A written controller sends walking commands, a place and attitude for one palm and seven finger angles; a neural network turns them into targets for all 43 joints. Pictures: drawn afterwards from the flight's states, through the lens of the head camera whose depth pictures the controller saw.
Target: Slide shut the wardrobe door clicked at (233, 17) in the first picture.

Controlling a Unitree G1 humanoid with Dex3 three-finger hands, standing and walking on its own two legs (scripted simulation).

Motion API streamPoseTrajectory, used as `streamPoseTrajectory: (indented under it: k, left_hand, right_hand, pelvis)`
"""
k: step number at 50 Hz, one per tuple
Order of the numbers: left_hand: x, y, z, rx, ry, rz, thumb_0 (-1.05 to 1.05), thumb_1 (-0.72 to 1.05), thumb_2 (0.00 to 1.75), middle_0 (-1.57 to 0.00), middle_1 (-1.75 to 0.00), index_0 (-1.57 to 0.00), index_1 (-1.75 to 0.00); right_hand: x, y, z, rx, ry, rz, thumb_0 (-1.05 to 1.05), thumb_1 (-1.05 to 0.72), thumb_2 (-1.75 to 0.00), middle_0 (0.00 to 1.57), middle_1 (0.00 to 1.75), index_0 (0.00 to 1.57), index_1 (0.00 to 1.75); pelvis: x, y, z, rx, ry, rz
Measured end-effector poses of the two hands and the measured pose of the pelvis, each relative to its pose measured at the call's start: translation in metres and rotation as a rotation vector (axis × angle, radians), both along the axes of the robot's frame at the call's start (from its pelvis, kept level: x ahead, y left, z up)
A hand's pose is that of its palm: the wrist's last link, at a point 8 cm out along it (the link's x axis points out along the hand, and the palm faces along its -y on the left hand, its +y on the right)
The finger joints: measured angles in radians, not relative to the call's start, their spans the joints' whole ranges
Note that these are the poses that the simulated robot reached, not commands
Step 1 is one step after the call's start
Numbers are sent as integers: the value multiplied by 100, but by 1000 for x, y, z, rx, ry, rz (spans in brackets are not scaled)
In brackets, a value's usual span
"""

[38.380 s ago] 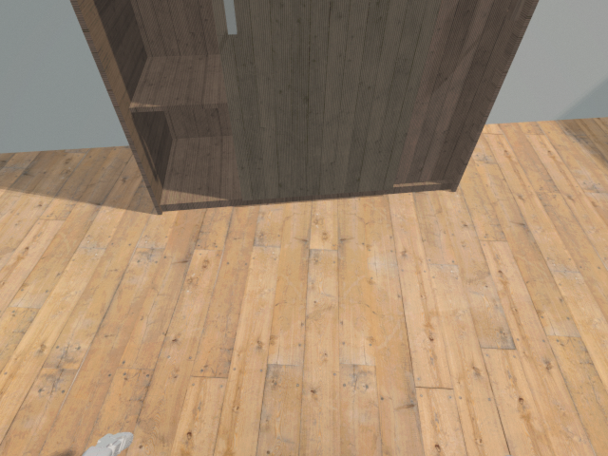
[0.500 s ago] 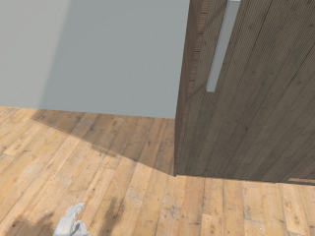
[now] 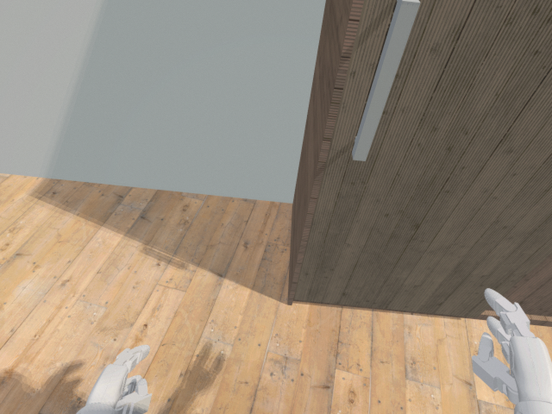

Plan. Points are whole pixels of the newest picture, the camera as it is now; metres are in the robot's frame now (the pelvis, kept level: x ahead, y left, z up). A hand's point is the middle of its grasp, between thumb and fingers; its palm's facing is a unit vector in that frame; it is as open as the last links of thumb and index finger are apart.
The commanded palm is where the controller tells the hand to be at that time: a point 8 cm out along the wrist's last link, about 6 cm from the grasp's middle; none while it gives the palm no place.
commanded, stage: let the arm hang, fingers relaxed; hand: right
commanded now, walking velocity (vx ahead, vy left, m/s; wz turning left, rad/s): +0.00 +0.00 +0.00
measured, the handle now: (377, 86) +0.64 -0.16 +0.19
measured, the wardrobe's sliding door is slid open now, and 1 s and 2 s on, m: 0.00 0.00 0.00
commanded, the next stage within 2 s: look to check the result in 1.00 s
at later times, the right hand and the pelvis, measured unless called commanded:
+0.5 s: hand out of the picture -0.04 -0.21 -0.15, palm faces -0.02 +0.96 -0.28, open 7.3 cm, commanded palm none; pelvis -0.02 +0.00 +0.01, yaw +0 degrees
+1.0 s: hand out of the picture +0.03 -0.17 -0.16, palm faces -0.03 +0.98 -0.21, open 7.3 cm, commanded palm none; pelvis +0.00 +0.01 +0.02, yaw +1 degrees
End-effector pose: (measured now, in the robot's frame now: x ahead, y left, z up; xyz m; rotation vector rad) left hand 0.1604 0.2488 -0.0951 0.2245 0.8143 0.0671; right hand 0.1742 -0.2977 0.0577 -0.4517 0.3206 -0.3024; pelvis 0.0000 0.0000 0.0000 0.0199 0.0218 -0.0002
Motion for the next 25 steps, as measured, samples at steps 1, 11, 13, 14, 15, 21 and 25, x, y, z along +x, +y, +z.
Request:
streamPoseTrajectory:
  k: [1,11,13,14,15,21,25]
  left_hand:
    - [-7,5,-5,7,28,10,0,90,90,-20,-30,-21,-30]
    - [-120,33,-13,100,401,114,0,91,90,-20,-30,-20,-30]
    - [-142,31,-14,102,483,124,0,91,90,-20,-30,-20,-30]
    - [-152,29,-15,99,516,130,0,91,90,-20,-30,-20,-30]
    - [-160,27,-17,94,545,135,0,91,90,-20,-30,-20,-30]
    - [-183,8,-30,30,619,154,0,91,90,-20,-30,-20,-30]
    - [-181,-5,-38,-18,610,155,0,91,90,-20,-30,-20,-30]
  right_hand:
    - [-5,4,-31,45,128,-3,0,-90,-90,20,30,20,30]
    - [-141,78,-193,376,902,-69,0,-95,-90,20,30,20,30]
    - [-163,75,-197,381,966,-96,0,-97,-90,21,30,21,30]
    - [-173,73,-197,382,995,-111,0,-97,-90,21,30,21,30]
    - [-182,70,-197,380,1021,-127,0,-97,-90,21,30,21,30]
    - [-217,52,-184,337,1113,-208,0,-94,-90,20,30,20,30]
    - [-219,44,-177,303,1121,-229,1,-92,-90,20,30,20,30]
  pelvis:
    - [-2,-1,-1,-2,-2,0]
    - [-16,6,5,-14,-27,2]
    - [-17,8,7,-11,-25,-2]
    - [-18,8,8,-9,-25,-4]
    - [-18,8,9,-7,-24,-5]
    - [-17,6,12,-8,-33,-2]
    - [-17,4,14,-12,-39,6]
